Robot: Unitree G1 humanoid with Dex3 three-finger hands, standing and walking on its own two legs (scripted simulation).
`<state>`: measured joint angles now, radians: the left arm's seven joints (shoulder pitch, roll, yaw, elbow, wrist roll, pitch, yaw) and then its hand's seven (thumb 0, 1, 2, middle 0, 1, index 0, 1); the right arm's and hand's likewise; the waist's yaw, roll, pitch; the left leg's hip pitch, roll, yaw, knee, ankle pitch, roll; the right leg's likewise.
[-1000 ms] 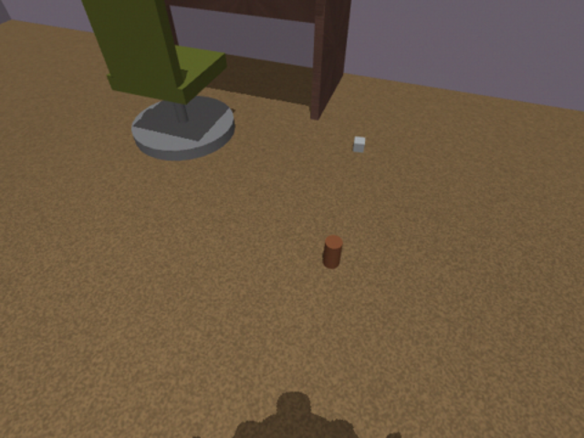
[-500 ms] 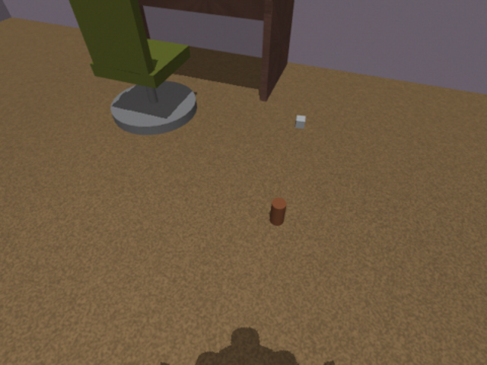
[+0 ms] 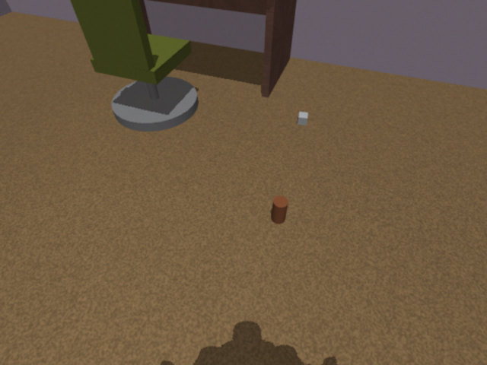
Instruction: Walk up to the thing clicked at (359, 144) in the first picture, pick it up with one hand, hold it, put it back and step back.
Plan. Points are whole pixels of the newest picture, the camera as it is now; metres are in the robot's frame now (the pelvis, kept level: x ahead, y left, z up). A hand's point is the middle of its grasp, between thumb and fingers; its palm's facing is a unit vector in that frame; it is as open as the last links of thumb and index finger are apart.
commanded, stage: stand
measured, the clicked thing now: (302, 118) +1.74 -0.41 -0.75
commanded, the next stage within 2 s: walk up in 0.12 s
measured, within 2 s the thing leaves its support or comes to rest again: neither
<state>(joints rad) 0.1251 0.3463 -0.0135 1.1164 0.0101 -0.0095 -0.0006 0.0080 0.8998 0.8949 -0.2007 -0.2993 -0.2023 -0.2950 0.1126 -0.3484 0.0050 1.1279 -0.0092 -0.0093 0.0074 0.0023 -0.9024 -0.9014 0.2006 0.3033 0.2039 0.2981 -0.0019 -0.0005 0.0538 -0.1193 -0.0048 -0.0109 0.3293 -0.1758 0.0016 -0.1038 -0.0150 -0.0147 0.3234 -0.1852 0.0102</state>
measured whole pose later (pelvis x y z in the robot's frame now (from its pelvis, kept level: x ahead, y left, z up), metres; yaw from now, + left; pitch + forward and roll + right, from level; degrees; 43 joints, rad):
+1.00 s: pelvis -0.01 +0.06 -0.02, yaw -45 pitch -2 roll +0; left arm 0.15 0.38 0.05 0.70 0.02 0.01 -0.05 0.01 0.90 0.89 -0.20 -0.30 -0.20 -0.29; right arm 0.34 -0.41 -0.07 0.81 -0.01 0.03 0.02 0.01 -0.90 -0.90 0.20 0.30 0.20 0.30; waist -0.08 0.03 0.15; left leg -0.32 0.09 0.14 0.96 -0.52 -0.02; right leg -0.27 0.04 0.01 0.63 -0.32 -0.06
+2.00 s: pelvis -0.01 +0.03 -0.04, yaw -67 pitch -1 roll +1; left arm 0.24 0.39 0.03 0.78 0.03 -0.03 0.02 0.01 0.89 0.89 -0.20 -0.30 -0.21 -0.30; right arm 0.20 -0.43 -0.04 0.85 -0.01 0.04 0.01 0.00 -0.90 -0.90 0.20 0.30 0.20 0.30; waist 0.00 0.07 0.13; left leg -0.37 0.06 -0.03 0.85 -0.49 0.00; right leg -0.41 0.04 0.10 0.77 -0.35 0.00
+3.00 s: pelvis +0.02 +0.05 -0.01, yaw -73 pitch -3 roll +1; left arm 0.08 0.37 0.01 1.08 0.00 0.00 0.01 0.01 0.90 0.89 -0.20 -0.30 -0.20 -0.29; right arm 0.10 -0.36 -0.04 1.07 -0.01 0.02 0.02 0.00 -0.90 -0.90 0.20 0.30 0.20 0.30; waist -0.01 -0.02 0.09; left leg -0.16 0.04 0.09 0.50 -0.30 -0.01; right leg -0.26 0.02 0.18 0.52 -0.21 0.05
